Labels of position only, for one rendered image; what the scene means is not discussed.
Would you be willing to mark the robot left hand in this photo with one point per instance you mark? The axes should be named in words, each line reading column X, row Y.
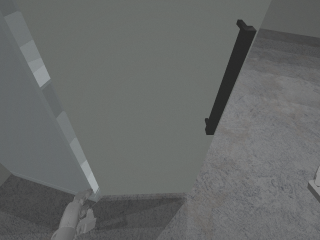
column 74, row 212

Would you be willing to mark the fridge door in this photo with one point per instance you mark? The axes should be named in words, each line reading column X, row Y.
column 137, row 78

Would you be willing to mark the robot right hand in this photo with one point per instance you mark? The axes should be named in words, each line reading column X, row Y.
column 314, row 185

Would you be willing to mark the robot left forearm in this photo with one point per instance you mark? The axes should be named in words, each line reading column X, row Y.
column 65, row 233

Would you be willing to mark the handle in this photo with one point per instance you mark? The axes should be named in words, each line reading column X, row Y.
column 241, row 47

